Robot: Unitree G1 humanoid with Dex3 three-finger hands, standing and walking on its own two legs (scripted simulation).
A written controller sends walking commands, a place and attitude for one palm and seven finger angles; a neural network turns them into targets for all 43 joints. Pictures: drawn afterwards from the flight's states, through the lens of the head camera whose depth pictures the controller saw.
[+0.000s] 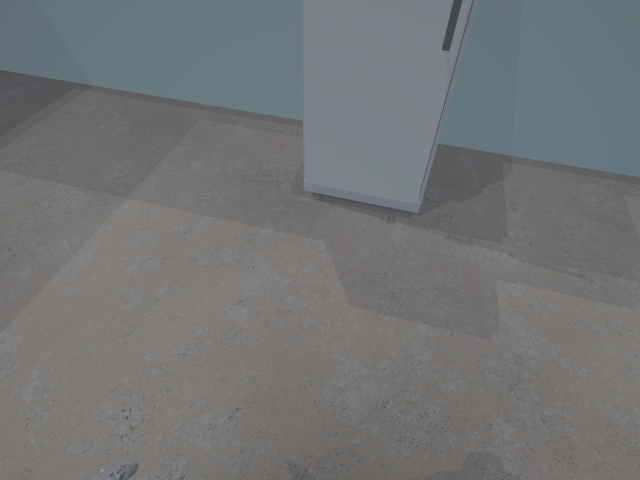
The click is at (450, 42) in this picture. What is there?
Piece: fridge door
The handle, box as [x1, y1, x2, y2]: [442, 0, 461, 50]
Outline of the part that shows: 461,0 453,1 443,42 443,50 449,50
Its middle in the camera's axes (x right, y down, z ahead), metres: +0.39 -0.72 +1.06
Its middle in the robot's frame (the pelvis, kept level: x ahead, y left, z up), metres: +1.32 -0.31 +0.18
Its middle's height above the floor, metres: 0.95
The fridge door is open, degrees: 0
